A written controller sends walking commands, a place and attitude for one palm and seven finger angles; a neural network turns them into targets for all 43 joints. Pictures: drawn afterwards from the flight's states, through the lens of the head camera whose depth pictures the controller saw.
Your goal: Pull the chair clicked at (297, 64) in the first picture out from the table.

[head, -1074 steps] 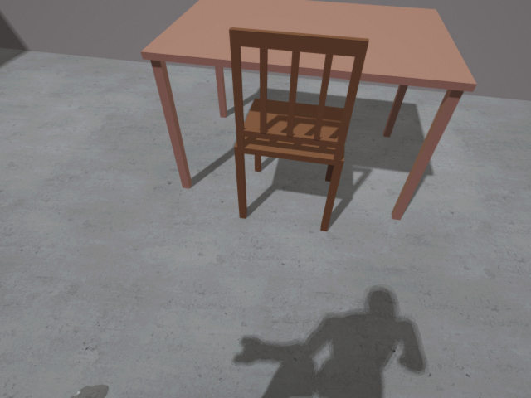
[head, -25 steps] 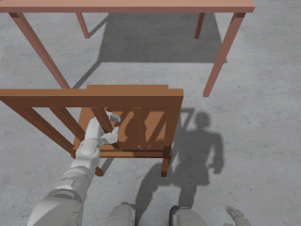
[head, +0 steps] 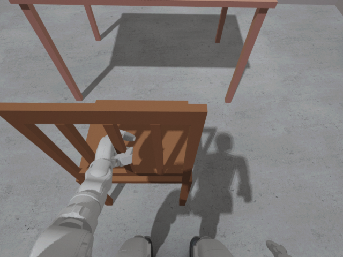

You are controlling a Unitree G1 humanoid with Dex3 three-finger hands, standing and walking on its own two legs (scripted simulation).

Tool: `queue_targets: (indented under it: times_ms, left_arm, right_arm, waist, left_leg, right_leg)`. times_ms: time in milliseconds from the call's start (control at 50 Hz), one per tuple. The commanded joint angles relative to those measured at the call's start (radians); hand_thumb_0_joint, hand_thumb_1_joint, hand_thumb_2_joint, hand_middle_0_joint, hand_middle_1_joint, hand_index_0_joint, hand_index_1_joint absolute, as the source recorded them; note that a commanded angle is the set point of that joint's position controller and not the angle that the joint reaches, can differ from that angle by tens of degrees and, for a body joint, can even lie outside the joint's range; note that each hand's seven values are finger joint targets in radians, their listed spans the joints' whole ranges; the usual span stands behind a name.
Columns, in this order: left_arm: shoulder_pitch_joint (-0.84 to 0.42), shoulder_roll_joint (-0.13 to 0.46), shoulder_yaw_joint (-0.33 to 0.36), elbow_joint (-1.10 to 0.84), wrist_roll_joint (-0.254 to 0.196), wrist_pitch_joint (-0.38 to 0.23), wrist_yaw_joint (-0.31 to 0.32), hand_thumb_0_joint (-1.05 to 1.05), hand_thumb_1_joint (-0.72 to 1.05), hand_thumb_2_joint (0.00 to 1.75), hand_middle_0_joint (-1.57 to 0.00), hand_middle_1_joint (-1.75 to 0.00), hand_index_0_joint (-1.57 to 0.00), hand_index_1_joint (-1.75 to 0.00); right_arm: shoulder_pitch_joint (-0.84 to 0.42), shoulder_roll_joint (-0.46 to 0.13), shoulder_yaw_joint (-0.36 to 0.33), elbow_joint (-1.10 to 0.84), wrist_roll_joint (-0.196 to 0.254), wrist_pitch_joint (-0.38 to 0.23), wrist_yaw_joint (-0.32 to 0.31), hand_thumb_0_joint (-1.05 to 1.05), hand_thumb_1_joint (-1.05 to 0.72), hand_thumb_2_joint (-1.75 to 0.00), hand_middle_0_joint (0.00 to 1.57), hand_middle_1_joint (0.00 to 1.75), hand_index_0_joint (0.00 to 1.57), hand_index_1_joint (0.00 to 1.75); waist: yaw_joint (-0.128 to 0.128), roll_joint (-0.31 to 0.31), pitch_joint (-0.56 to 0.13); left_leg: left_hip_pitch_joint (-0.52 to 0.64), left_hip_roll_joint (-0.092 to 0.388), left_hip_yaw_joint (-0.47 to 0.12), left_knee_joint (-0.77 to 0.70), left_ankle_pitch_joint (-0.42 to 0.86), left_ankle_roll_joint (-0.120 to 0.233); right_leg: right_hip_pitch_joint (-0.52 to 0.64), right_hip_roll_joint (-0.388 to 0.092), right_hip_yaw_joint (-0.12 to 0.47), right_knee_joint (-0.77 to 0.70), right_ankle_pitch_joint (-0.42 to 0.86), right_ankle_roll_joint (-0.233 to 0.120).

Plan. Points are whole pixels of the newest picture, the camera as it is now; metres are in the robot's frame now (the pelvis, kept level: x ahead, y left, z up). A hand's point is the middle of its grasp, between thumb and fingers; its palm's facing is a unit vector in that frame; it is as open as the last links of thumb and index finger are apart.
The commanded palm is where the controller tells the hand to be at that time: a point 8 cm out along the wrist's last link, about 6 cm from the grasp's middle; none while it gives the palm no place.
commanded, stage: stop walking, hand still on the chair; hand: left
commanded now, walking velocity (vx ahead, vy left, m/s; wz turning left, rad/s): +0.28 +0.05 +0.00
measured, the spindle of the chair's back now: (122, 151) +0.38 +0.14 -0.07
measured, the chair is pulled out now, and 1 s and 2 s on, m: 0.60 0.69 0.69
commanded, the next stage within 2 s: open the thumb and straighten the fingers in 0.96 s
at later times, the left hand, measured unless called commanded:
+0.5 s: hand (120, 188) +0.27 +0.13 -0.06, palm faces -0.04 -0.99 -0.15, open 5.5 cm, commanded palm +0.26 +0.18 -0.04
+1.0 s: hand (120, 187) +0.28 +0.13 -0.06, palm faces +0.01 -0.99 -0.15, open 5.5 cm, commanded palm +0.26 +0.18 -0.04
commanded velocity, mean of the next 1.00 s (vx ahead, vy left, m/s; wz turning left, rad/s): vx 0.04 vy -0.01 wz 0.00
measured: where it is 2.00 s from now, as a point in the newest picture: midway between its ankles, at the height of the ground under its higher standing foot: outside the picture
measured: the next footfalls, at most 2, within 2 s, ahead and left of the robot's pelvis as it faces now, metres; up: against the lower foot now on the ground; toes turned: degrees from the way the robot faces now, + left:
none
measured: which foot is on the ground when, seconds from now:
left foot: down 0.00-1.00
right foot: down 0.00-1.00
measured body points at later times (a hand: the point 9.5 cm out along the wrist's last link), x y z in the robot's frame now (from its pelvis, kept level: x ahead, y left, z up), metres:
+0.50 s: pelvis +0.01 +0.01 +0.01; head +0.01 +0.01 +0.46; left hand +0.27 +0.18 -0.04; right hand +0.12 -0.22 -0.11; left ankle +0.01 +0.12 -0.73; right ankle +0.07 -0.13 -0.73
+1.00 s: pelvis +0.03 -0.01 +0.02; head +0.04 -0.01 +0.47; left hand +0.27 +0.18 -0.04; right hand +0.17 -0.26 -0.09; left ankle +0.02 +0.12 -0.73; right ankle +0.07 -0.13 -0.73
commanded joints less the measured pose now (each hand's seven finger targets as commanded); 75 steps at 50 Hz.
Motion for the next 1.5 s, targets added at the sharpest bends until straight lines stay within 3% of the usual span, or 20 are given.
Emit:
queue_targets:
  times_ms: [0,60,140,180,220,260,280,320,360,380,420,440,540,680,1040,1060,1080,1160,1280,1480]
  left_arm:
    - [-0.244,0.154,0.012,-0.275,0.019,-0.054,0.022,0.00,0.90,0.90,-0.50,-1.45,-0.50,-1.45]
    - [-0.218,0.107,-0.018,-0.290,0.023,-0.035,0.022,0.00,0.90,0.90,-0.50,-1.45,-0.50,-1.45]
    - [-0.156,0.093,-0.028,-0.326,0.022,-0.046,0.002,0.00,0.90,0.90,-0.50,-1.45,-0.50,-1.45]
    - [-0.133,0.086,-0.041,-0.328,0.026,-0.052,-0.006,0.00,0.90,0.90,-0.50,-1.45,-0.50,-1.45]
    - [-0.122,0.097,-0.046,-0.334,0.030,-0.052,0.000,0.00,0.90,0.90,-0.50,-1.45,-0.50,-1.45]
    - [-0.104,0.085,-0.046,-0.376,0.031,-0.042,0.004,0.00,0.90,0.90,-0.50,-1.45,-0.50,-1.45]
    - [-0.076,0.070,-0.054,-0.375,0.032,-0.044,0.003,0.00,0.90,0.90,-0.50,-1.45,-0.50,-1.45]
    - [0.022,0.090,-0.029,-0.368,0.044,-0.055,0.012,0.00,0.90,0.90,-0.50,-1.45,-0.50,-1.45]
    - [0.080,0.070,-0.029,-0.413,0.042,-0.063,0.015,0.00,0.90,0.90,-0.50,-1.45,-0.50,-1.45]
    - [0.115,0.052,-0.045,-0.416,0.037,-0.060,0.010,0.00,0.90,0.90,-0.50,-1.45,-0.50,-1.45]
    - [0.112,0.040,-0.064,-0.439,0.047,-0.056,0.005,0.00,0.90,0.90,-0.50,-1.45,-0.50,-1.45]
    - [0.116,0.057,-0.048,-0.446,0.054,-0.057,0.010,0.00,0.90,0.90,-0.50,-1.45,-0.50,-1.45]
    - [0.192,0.063,-0.051,-0.492,0.054,-0.056,0.016,0.00,0.90,0.90,-0.50,-1.45,-0.50,-1.45]
    - [0.260,0.066,-0.049,-0.536,0.043,-0.041,0.017,0.00,0.90,0.90,-0.50,-1.45,-0.50,-1.45]
    - [0.337,0.110,-0.005,-0.567,0.028,-0.016,0.027,0.00,0.90,0.90,-0.50,-1.45,-0.50,-1.45]
    - [0.403,0.001,-0.076,-0.507,-0.035,0.026,-0.001,0.00,0.78,0.84,-0.50,-1.45,-0.50,-1.45]
    - [0.361,0.046,-0.037,-0.600,-0.040,0.019,-0.017,0.00,0.66,0.78,-0.50,-1.45,-0.50,-1.45]
    - [0.416,0.073,-0.033,-0.741,-0.032,0.024,-0.030,0.00,0.17,0.55,-0.50,-1.45,-0.50,-1.45]
    - [0.432,0.114,0.011,-0.823,-0.029,0.093,-0.021,0.00,-0.55,0.20,-0.45,-1.30,-0.45,-1.30]
    - [0.558,0.054,-0.039,-0.971,-0.042,0.179,-0.035,0.00,-0.55,0.20,-0.20,-0.58,-0.20,-0.58]
  right_arm:
    - [0.000,-0.134,-0.033,-0.132,-0.005,-0.032,-0.019,0.00,-0.90,-0.90,0.20,0.30,0.20,0.30]
    - [-0.018,-0.124,-0.025,-0.154,-0.001,-0.033,-0.010,0.00,-0.90,-0.90,0.20,0.30,0.20,0.30]
    - [-0.013,-0.118,-0.031,-0.144,-0.013,-0.038,-0.001,0.00,-0.90,-0.90,0.20,0.30,0.20,0.30]
    - [-0.003,-0.107,-0.029,-0.141,-0.019,-0.037,0.001,0.00,-0.90,-0.90,0.20,0.30,0.20,0.30]
    - [0.026,-0.104,-0.034,-0.113,-0.022,-0.034,-0.007,0.00,-0.90,-0.90,0.20,0.30,0.20,0.30]
    - [0.003,-0.091,-0.020,-0.093,-0.034,-0.059,-0.005,0.00,-0.90,-0.90,0.20,0.30,0.20,0.30]
    - [-0.007,-0.067,-0.005,-0.089,-0.037,-0.073,-0.003,0.00,-0.90,-0.90,0.20,0.30,0.20,0.30]
    - [-0.003,-0.079,-0.008,-0.087,-0.040,-0.092,-0.010,0.00,-0.90,-0.90,0.20,0.30,0.20,0.30]
    - [-0.006,-0.108,-0.021,-0.108,-0.033,-0.094,-0.009,0.00,-0.90,-0.90,0.20,0.30,0.20,0.30]
    - [-0.019,-0.102,-0.021,-0.116,-0.028,-0.091,-0.004,0.00,-0.90,-0.90,0.20,0.30,0.20,0.30]
    - [-0.046,-0.084,-0.006,-0.118,-0.032,-0.095,-0.002,0.00,-0.90,-0.90,0.20,0.30,0.20,0.30]
    - [-0.048,-0.084,-0.006,-0.121,-0.032,-0.097,0.000,0.00,-0.90,-0.90,0.20,0.30,0.20,0.30]
    - [-0.025,-0.101,-0.023,-0.129,-0.033,-0.109,0.008,0.00,-0.90,-0.90,0.20,0.30,0.20,0.30]
    - [-0.041,-0.098,-0.023,-0.144,-0.031,-0.093,0.001,0.00,-0.90,-0.90,0.20,0.30,0.20,0.30]
    - [-0.071,-0.097,-0.021,-0.176,-0.024,-0.038,-0.015,0.00,-0.90,-0.90,0.20,0.30,0.20,0.30]
    - [-0.060,-0.133,-0.027,-0.177,0.019,-0.048,0.021,0.00,-0.90,-0.90,0.20,0.30,0.20,0.30]
    - [-0.081,-0.143,-0.032,-0.199,0.017,-0.059,0.037,0.00,-0.90,-0.90,0.20,0.30,0.20,0.30]
    - [-0.080,-0.130,-0.036,-0.231,0.006,-0.090,0.059,0.00,-0.90,-0.90,0.20,0.30,0.20,0.30]
    - [-0.063,-0.143,-0.038,-0.257,0.003,-0.113,0.065,0.00,-0.90,-0.90,0.20,0.30,0.20,0.30]
    - [-0.033,-0.149,-0.038,-0.296,-0.005,-0.160,0.041,0.00,-0.90,-0.90,0.20,0.30,0.20,0.30]
  waist:
    - [0.046,0.086,-0.437]
    - [0.060,0.134,-0.387]
    - [0.065,0.133,-0.371]
    - [0.060,-0.030,-0.324]
    - [0.034,-0.273,-0.281]
    - [0.029,-0.200,-0.294]
    - [0.016,-0.172,-0.290]
    - [0.032,-0.050,-0.234]
    - [0.070,0.008,-0.234]
    - [0.083,-0.046,-0.280]
    - [0.070,0.101,-0.280]
    - [0.076,0.109,-0.273]
    - [0.066,0.006,-0.356]
    - [0.058,-0.010,-0.378]
    - [0.068,0.013,-0.325]
    - [-0.006,-0.135,-0.293]
    - [0.026,-0.138,-0.310]
    - [0.039,0.040,-0.396]
    - [0.036,-0.009,-0.436]
    - [0.031,-0.042,-0.516]
  left_leg:
    - [0.171,0.096,-0.133,-0.217,-0.257,0.076]
    - [-0.022,0.141,-0.220,-0.345,-0.509,0.124]
    - [-0.037,0.091,-0.123,-0.267,-0.455,0.123]
    - [0.004,-0.005,-0.025,-0.095,-0.415,0.074]
    - [0.158,-0.103,0.041,0.253,-0.264,0.023]
    - [0.251,-0.063,-0.002,0.264,-0.169,0.027]
    - [0.278,-0.045,-0.006,0.127,-0.162,0.036]
    - [0.231,-0.001,-0.083,-0.204,-0.226,0.056]
    - [0.152,0.115,-0.239,-0.329,-0.157,0.108]
    - [0.154,0.120,-0.218,-0.295,-0.032,0.117]
    - [0.130,0.116,-0.205,-0.339,-0.055,0.109]
    - [0.123,0.114,-0.188,-0.340,-0.047,0.104]
    - [0.257,0.056,-0.077,-0.229,0.174,0.053]
    - [0.309,0.058,-0.056,-0.220,0.242,0.040]
    - [0.287,0.050,-0.051,-0.248,0.120,0.045]
    - [0.140,0.007,-0.018,-0.223,0.055,0.038]
    - [0.092,-0.001,-0.013,-0.197,0.035,0.043]
    - [0.074,-0.026,-0.001,-0.131,0.020,0.039]
    - [-0.020,-0.033,-0.009,-0.057,-0.023,0.039]
    - [-0.048,-0.037,-0.014,0.054,0.092,0.034]
  right_leg:
    - [0.086,-0.072,0.062,-0.093,-0.354,-0.014]
    - [0.215,-0.004,0.022,0.101,-0.305,-0.009]
    - [0.289,0.001,0.006,0.037,-0.244,-0.010]
    - [0.182,-0.051,0.107,-0.170,-0.384,-0.032]
    - [-0.096,-0.247,0.333,-0.396,-0.621,-0.124]
    - [-0.154,-0.272,0.283,-0.358,-0.502,-0.155]
    - [-0.142,-0.242,0.210,-0.315,-0.463,-0.126]
    - [-0.081,-0.131,0.120,-0.184,-0.432,-0.053]
    - [0.042,-0.032,0.080,-0.050,-0.168,-0.012]
    - [0.123,-0.035,0.078,-0.062,-0.080,-0.003]
    - [0.155,-0.046,0.073,-0.051,-0.101,-0.001]
    - [0.172,-0.052,0.073,-0.068,-0.084,-0.003]
    - [0.212,-0.086,0.114,-0.146,0.143,-0.025]
    - [0.220,-0.104,0.120,-0.147,0.252,-0.036]
    - [0.193,-0.114,0.134,-0.214,0.129,-0.038]
    - [0.124,-0.070,0.019,-0.141,0.063,-0.025]
    - [0.113,-0.064,0.024,-0.116,0.051,-0.027]
    - [0.078,-0.058,0.028,-0.066,0.015,-0.036]
    - [0.018,-0.046,0.016,0.007,-0.023,-0.030]
    - [-0.026,-0.044,-0.014,0.117,0.102,-0.023]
